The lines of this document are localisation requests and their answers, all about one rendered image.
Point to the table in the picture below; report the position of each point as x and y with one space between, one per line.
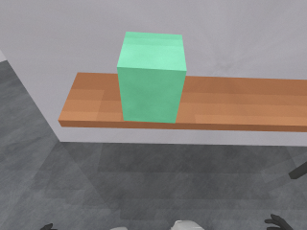
206 103

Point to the right robot hand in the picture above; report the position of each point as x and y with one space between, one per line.
277 220

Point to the robot right thigh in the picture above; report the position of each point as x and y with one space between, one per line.
186 225

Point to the carton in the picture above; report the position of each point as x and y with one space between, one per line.
151 72

